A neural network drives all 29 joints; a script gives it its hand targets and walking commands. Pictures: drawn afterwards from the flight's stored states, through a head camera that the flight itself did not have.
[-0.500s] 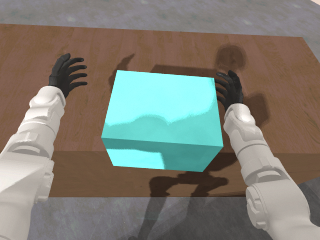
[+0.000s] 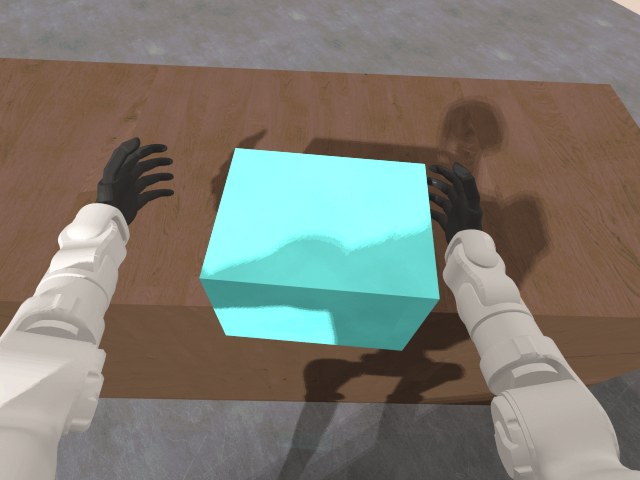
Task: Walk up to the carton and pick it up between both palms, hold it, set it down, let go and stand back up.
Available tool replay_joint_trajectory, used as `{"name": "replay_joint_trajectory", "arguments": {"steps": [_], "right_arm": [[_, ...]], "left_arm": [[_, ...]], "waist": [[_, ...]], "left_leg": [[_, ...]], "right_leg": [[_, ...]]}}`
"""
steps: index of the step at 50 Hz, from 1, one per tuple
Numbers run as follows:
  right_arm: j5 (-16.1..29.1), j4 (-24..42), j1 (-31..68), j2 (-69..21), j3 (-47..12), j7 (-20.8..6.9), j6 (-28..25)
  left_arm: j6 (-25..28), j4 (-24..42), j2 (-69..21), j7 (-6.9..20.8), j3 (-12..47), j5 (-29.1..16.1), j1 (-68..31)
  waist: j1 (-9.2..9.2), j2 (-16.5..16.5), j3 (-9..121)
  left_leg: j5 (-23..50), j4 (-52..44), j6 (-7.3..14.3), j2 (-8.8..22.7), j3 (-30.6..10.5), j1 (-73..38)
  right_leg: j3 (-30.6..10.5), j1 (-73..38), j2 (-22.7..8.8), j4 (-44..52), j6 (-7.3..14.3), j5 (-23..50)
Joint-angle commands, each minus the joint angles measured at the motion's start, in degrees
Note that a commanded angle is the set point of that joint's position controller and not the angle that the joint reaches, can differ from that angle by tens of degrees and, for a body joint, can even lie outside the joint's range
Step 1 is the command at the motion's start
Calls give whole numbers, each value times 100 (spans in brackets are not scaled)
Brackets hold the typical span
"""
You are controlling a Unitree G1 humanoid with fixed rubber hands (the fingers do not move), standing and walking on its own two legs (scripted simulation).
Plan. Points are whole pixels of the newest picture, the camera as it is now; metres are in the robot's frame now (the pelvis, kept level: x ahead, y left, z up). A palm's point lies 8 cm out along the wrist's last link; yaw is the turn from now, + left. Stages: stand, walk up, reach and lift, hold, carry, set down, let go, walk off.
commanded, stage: set down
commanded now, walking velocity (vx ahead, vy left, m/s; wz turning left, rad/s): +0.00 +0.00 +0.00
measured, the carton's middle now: (321, 252) +0.40 +0.02 +0.01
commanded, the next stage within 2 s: let go in 1.20 s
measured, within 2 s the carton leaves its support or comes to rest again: neither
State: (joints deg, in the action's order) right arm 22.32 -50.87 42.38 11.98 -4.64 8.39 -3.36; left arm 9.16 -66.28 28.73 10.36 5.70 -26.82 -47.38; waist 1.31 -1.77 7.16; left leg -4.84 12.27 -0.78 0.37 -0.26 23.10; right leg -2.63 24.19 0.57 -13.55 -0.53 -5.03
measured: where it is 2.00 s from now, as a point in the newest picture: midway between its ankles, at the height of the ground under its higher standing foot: outside the picture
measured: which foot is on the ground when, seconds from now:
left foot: down 0.00-1.00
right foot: down 0.00-1.00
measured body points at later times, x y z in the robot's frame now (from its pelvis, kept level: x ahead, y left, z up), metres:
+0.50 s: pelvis -0.02 +0.01 +0.00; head +0.10 +0.03 +0.43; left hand +0.43 +0.30 +0.05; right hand +0.44 -0.15 +0.03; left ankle -0.01 +0.13 -0.75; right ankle -0.01 -0.12 -0.75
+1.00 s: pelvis +0.00 +0.00 +0.00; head +0.10 +0.02 +0.44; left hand +0.39 +0.31 +0.02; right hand +0.42 -0.15 +0.02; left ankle -0.01 +0.13 -0.75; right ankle -0.01 -0.12 -0.75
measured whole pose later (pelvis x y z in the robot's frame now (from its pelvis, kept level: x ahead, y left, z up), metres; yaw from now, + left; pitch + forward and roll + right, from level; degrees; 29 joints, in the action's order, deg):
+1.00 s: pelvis +0.00 +0.00 +0.00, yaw +0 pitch +16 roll +0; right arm 23.1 -51.6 36.5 10.7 -4.0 8.6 -10.6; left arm 15.1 -64.3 29.0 12.1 4.5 -27.8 -38.7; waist 2.8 -2.6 4.7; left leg -5.9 14.2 -0.5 0.1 0.0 24.4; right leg -3.1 25.7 0.4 -15.6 -0.8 -6.0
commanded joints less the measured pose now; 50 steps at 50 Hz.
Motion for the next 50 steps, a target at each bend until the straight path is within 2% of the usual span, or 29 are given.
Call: {"name": "replay_joint_trajectory", "arguments": {"steps": [1, 9, 12, 15, 21, 30, 34, 38, 43, 50], "right_arm": [[-41, 907, 2639, 425, 118, -27, -262], [32, 364, 3153, 364, 166, 15, -373], [79, 144, 3240, 326, 147, 2, -397], [97, 35, 3250, 329, 174, -33, -420], [75, 281, 2989, 404, 217, -119, -510], [-16, 1042, 2047, 457, 204, -179, -610], [-46, 1268, 1684, 433, 178, -171, -647], [-48, 1309, 1452, 331, 113, -156, -705], [-44, 1128, 1304, 205, 38, -130, -801], [31, 625, 1330, 116, -4, -93, -984]], "left_arm": [[336, 755, 1465, 66, -344, -27, -2499], [420, 246, 1496, 170, -315, -114, -2927], [429, 154, 1456, 200, -225, -201, -3044], [427, 139, 1460, 220, -192, -235, -3052], [455, 494, 1457, 205, -194, -195, -2833], [507, 1274, 1441, 103, -357, -12, -1909], [547, 1478, 1420, 58, -426, 26, -1501], [615, 1464, 1367, 47, -451, 10, -1170], [745, 1287, 1367, 101, -457, -48, -979], [996, 973, 1463, 222, -399, -202, -1105]], "waist": [[178, 338, 3807], [181, 473, 3412], [183, 500, 3325], [210, 546, 3430], [266, 636, 3934], [441, 654, 4493], [493, 597, 4415], [522, 451, 4169], [491, 271, 3782], [362, 375, 3377]], "left_leg": [[2189, 429, -104, -256, -22, -961], [577, 358, -63, -232, 33, -565], [313, 363, -81, -216, 41, -577], [430, 417, -115, -194, 22, -701], [1429, 562, -206, -164, -9, -1315], [3845, 814, -300, -152, -77, -2230], [4390, 891, -288, -149, -103, -2307], [4243, 846, -240, -167, -96, -1958], [3476, 695, -140, -207, -78, -1384], [2271, 598, -69, -210, -75, -805]], "right_leg": [[-246, -2184, 6, -618, -419, 2272], [-163, -1490, -34, -499, -373, 560], [-110, -1214, -16, -444, -342, 116], [-92, -1017, 4, -451, -329, 12], [-60, -933, 65, -440, -322, 518], [-139, -1342, 142, -499, -325, 2276], [-199, -1518, 145, -541, -321, 2759], [-248, -1840, 115, -653, -326, 3049], [-300, -2094, 49, -774, -375, 3048], [-305, -1904, -6, -713, -389, 2188]]}}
